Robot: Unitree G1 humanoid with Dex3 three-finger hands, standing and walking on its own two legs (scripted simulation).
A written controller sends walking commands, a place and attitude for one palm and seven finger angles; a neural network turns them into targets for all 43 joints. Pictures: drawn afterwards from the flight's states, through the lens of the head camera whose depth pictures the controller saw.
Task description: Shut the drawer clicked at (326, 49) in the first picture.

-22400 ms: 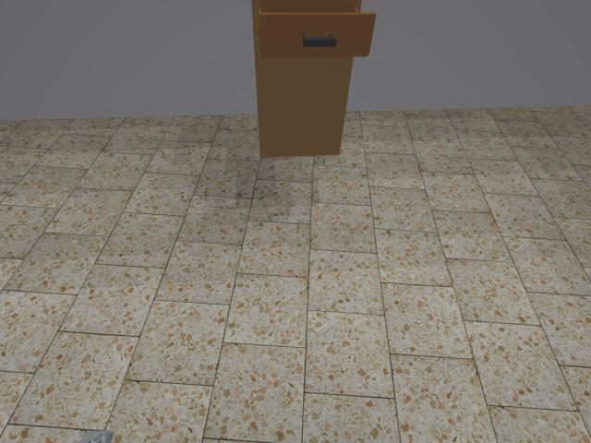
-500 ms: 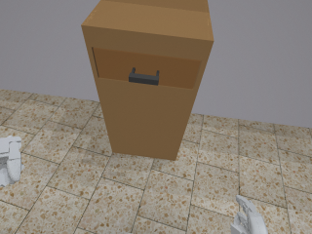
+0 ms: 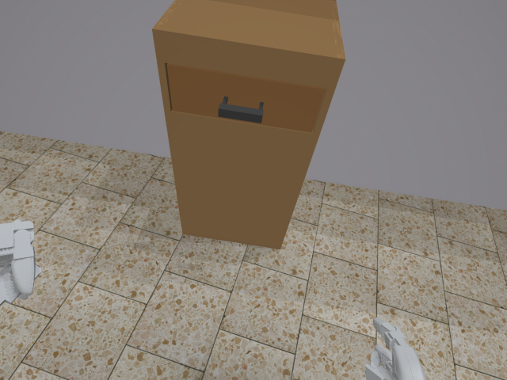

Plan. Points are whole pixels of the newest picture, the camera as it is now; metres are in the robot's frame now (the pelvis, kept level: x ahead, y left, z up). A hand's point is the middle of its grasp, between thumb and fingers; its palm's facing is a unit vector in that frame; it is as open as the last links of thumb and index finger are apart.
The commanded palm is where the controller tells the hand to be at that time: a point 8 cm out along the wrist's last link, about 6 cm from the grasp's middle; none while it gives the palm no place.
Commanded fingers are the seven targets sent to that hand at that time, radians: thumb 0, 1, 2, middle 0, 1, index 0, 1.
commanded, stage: step back with the hand held close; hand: left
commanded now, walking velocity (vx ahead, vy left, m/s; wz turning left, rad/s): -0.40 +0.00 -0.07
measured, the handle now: (242, 108) +0.75 +0.08 -0.01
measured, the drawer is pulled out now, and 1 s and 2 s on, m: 0.00 0.00 0.00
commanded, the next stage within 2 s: stop stepping back and stand still in 0.02 s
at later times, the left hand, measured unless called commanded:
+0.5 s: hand (20, 363) +0.11 +0.22 +0.16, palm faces +0.31 -0.84 -0.44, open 3.3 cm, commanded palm +0.05 +0.26 +0.18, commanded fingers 0.00 0.90 0.90 -1.40 -1.60 -1.40 -1.60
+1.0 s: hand out of the picture +0.11 +0.23 +0.07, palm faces +0.18 -0.85 -0.50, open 3.2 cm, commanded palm none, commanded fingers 0.00 0.90 0.90 -1.20 -1.38 -1.20 -1.38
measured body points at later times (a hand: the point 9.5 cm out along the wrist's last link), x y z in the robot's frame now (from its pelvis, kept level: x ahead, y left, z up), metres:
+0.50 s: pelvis -0.09 -0.01 +0.00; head -0.10 +0.01 +0.45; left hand +0.09 +0.27 +0.19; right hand +0.03 -0.27 -0.07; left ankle +0.02 +0.07 -0.74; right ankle -0.14 -0.12 -0.74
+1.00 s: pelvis -0.11 +0.00 -0.01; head -0.11 -0.02 +0.44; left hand +0.09 +0.28 +0.10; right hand +0.06 -0.24 -0.11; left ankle -0.03 +0.09 -0.74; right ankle -0.14 -0.12 -0.74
